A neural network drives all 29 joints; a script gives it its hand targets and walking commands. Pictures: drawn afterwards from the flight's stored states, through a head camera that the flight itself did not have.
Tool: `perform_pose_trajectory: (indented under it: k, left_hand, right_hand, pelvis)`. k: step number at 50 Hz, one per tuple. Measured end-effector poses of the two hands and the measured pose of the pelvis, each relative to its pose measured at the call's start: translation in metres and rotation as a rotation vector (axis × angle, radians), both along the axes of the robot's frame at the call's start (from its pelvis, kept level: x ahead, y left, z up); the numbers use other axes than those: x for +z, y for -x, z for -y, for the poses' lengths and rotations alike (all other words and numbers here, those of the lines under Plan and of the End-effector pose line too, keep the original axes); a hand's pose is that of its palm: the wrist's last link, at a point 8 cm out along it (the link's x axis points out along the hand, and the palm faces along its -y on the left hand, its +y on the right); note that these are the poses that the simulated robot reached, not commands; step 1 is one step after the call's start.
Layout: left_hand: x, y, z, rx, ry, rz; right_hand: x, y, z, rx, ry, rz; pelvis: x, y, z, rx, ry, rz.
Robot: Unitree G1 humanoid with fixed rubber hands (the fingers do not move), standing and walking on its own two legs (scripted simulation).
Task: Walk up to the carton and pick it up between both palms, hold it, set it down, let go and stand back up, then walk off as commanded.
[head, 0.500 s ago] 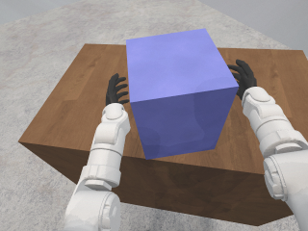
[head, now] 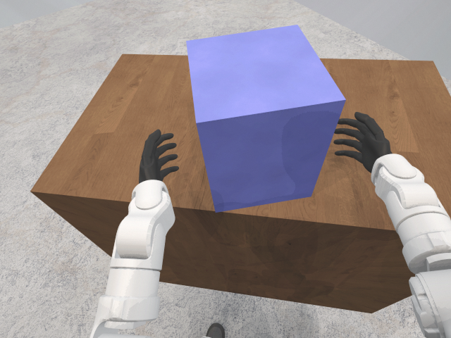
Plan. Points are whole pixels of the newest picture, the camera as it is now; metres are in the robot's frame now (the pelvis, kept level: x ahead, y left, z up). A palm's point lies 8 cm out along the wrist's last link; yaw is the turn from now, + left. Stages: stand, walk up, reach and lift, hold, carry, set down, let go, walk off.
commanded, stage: set down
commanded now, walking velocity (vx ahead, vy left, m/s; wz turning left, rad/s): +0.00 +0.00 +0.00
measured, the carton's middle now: (253, 125) +0.49 +0.07 +0.09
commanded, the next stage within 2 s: none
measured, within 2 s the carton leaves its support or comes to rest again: neither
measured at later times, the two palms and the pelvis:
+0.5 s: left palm (163, 185) +0.32 +0.19 +0.11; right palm (397, 171) +0.43 -0.18 +0.08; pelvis +0.00 +0.00 +0.00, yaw +0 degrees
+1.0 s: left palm (156, 213) +0.27 +0.18 +0.11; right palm (424, 210) +0.37 -0.22 +0.06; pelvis +0.01 -0.01 +0.00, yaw +0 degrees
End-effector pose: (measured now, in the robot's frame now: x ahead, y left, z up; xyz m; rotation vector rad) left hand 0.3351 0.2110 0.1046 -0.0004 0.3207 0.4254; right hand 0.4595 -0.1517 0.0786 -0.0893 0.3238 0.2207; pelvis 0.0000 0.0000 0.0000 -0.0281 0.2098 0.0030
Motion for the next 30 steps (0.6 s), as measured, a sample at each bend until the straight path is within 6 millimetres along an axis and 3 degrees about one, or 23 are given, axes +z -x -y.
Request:
perform_pose_trajectory:
  k: [6,14,18,25,30]
  left_hand:
    - [0.001,0.004,0.008,-0.026,0.006,-0.020]
    - [0.007,0.003,0.013,-0.039,0.014,-0.019]
    - [0.016,0.004,0.019,-0.053,0.017,0.013]
    - [0.009,0.014,0.025,-0.059,0.033,-0.008]
    - [0.008,0.034,0.028,-0.047,0.049,0.012]
  right_hand:
    - [0.003,0.011,-0.002,0.023,0.004,-0.024]
    - [0.010,0.011,0.000,0.030,0.015,-0.023]
    - [0.010,0.013,0.010,0.019,0.027,-0.020]
    - [-0.001,0.029,0.033,-0.003,0.044,-0.044]
    - [-0.009,0.047,0.045,0.005,0.045,-0.035]
  pelvis:
    - [-0.001,0.007,-0.002,-0.001,0.002,0.010]
    - [0.000,0.006,-0.001,-0.001,0.002,0.010]
    - [0.000,0.004,0.000,0.000,0.001,0.018]
    - [0.002,0.000,0.003,0.002,-0.004,0.046]
    - [0.003,-0.003,0.007,0.004,-0.009,0.069]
